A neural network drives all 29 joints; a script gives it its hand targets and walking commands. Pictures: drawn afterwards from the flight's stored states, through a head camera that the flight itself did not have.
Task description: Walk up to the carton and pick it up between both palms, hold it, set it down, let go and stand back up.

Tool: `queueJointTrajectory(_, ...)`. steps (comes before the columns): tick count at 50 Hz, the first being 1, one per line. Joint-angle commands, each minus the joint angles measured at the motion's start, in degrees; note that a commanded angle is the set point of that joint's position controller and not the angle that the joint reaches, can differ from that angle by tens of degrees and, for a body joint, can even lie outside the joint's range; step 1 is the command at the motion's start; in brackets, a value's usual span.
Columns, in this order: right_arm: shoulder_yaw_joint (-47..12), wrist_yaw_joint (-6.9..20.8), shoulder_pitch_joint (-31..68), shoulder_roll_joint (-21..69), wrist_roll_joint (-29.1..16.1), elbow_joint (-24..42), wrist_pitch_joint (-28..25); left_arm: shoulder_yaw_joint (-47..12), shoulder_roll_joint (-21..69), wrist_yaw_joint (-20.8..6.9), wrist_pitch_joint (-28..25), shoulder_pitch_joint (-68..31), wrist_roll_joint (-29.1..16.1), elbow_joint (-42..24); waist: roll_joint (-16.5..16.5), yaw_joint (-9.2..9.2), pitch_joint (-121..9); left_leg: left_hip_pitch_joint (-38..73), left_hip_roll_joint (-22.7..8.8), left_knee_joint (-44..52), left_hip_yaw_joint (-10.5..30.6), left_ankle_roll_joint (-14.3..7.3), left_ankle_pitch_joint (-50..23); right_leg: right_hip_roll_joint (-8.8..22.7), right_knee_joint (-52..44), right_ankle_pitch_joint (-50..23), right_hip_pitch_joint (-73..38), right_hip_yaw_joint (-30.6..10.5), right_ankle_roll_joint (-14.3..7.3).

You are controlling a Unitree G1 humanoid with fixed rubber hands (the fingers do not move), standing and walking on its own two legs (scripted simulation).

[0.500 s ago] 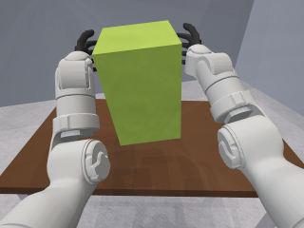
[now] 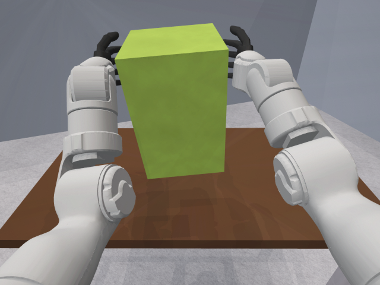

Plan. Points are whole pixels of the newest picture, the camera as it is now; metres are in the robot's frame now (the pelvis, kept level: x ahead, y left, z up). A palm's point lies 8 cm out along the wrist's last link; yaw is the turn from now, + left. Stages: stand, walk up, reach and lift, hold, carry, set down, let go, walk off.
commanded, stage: hold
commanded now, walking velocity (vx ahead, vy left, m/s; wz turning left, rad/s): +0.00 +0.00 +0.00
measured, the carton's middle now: (179, 103) +0.38 +0.00 +0.27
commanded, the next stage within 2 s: none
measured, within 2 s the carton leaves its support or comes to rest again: neither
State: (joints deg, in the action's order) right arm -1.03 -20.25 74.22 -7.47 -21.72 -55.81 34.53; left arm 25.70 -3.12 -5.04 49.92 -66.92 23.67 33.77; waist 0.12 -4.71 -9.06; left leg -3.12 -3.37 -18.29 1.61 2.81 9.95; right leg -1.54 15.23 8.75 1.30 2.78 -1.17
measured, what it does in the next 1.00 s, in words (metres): stands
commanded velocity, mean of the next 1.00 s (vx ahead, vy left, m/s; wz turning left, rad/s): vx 0.00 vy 0.00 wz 0.00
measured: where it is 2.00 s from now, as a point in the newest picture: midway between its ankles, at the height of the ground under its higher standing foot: outside the picture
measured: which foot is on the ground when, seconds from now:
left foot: down 0.00-1.00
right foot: down 0.00-1.00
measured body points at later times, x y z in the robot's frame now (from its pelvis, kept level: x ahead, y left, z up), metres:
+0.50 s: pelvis +0.00 +0.00 +0.00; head -0.10 +0.02 +0.44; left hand +0.38 +0.14 +0.34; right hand +0.38 -0.12 +0.34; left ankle +0.01 +0.15 -0.75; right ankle +0.00 -0.10 -0.75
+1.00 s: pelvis +0.00 +0.00 +0.00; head -0.10 +0.01 +0.44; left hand +0.38 +0.14 +0.34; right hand +0.38 -0.12 +0.34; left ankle +0.01 +0.15 -0.75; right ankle +0.00 -0.10 -0.75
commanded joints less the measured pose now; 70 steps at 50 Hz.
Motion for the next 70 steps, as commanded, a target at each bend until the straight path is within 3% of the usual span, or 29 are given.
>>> queueJointTrajectory(1,-4.1,8.0,32.9,29.8,-8.6,12.6,-0.8,-11.6,25.9,-9.1,-3.1,-33.0,-9.9,-1.6,0.0,-0.01,-10.4,-4.0,6.2,2.0,-4.0,0.0,-9.2,-3.5,-0.9,-9.1,-9.0,-1.2,3.6)
queueJointTrajectory(6,-4.1,7.8,32.7,29.5,-8.8,14.2,-1.0,-13.8,27.2,-9.3,-3.3,-33.2,-11.2,-3.0,1.3,-1.12,-11.3,-3.3,6.0,1.4,-3.7,0.7,-10.5,-3.6,-0.6,-9.8,-9.0,-1.0,3.3)
queueJointTrajectory(14,-4.8,7.8,32.1,29.8,-9.4,15.0,-0.9,-15.2,28.8,-9.0,-3.2,-33.2,-11.1,-5.4,3.0,-1.14,-11.3,-3.9,5.6,1.6,-3.6,1.1,-12.0,-4.0,0.3,-9.7,-10.0,-0.8,3.0)
queueJointTrajectory(23,-5.2,8.3,32.5,30.7,-9.2,15.5,-1.0,-14.8,28.9,-8.4,-3.3,-33.0,-10.9,-5.2,1.6,-0.35,-11.6,-4.4,5.6,1.9,-3.6,0.5,-10.8,-4.3,0.2,-8.4,-9.8,-0.8,3.1)
queueJointTrajectory(31,-3.2,8.7,33.6,29.8,-8.1,12.5,-0.9,-13.0,28.1,-8.4,-3.4,-33.3,-10.2,-0.9,1.6,-0.16,-9.8,-6.0,5.7,2.7,-3.8,-0.1,-6.5,-3.7,-0.7,-5.4,-8.1,-1.6,2.9)
queueJointTrajectory(37,-3.4,8.4,33.1,29.7,-8.6,12.9,-0.9,-14.0,28.3,-8.4,-3.7,-33.7,-11.1,-2.3,2.1,-0.87,-11.2,-4.7,5.6,1.9,-3.3,0.6,-9.1,-3.8,-0.3,-7.9,-8.3,-1.2,3.0)
queueJointTrajectory(43,-4.1,8.5,34.2,30.4,-8.8,14.5,-1.1,-13.4,28.3,-8.5,-3.7,-33.9,-10.9,-2.8,1.0,0.19,-12.2,-4.8,5.6,2.0,-3.4,0.2,-9.8,-4.2,-0.2,-7.8,-8.4,-1.0,3.1)
queueJointTrajectory(51,-5.4,7.8,33.1,30.8,-9.6,16.4,-1.0,-13.7,28.1,-8.4,-3.4,-32.5,-10.9,-3.8,0.5,-0.31,-12.2,-2.6,6.1,1.0,-3.4,0.4,-11.6,-3.9,-0.5,-10.2,-8.6,-0.9,3.6)
queueJointTrajectory(56,-4.8,7.7,33.2,29.8,-9.2,16.4,-0.9,-15.0,29.1,-8.8,-3.0,-32.7,-11.1,-3.8,2.1,-1.21,-11.2,-3.7,5.7,1.6,-3.5,0.7,-10.2,-4.0,-0.4,-8.6,-8.8,-0.9,3.1)
queueJointTrajectory(62,-4.0,8.3,33.7,30.1,-8.5,14.9,-0.8,-14.1,29.1,-8.7,-3.2,-33.5,-10.5,-2.8,1.9,-0.45,-10.3,-5.6,5.5,2.7,-3.5,0.2,-7.6,-3.9,-0.5,-5.9,-8.6,-1.1,2.9)
queueJointTrajectory(70,-4.3,8.4,33.4,30.1,-8.7,14.4,-1.0,-13.1,28.2,-8.5,-3.3,-32.1,-10.2,-2.0,0.9,-0.02,-10.7,-4.1,5.8,1.9,-3.5,0.2,-9.6,-4.0,-0.7,-7.8,-8.3,-1.2,3.0)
